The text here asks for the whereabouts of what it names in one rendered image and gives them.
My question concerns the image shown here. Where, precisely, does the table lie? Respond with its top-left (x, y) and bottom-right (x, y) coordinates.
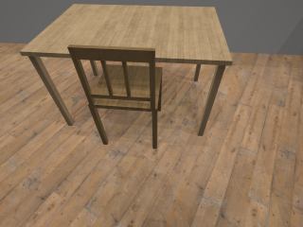
top-left (19, 4), bottom-right (233, 136)

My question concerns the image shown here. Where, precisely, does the chair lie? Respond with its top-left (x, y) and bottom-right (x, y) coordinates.
top-left (67, 44), bottom-right (163, 149)

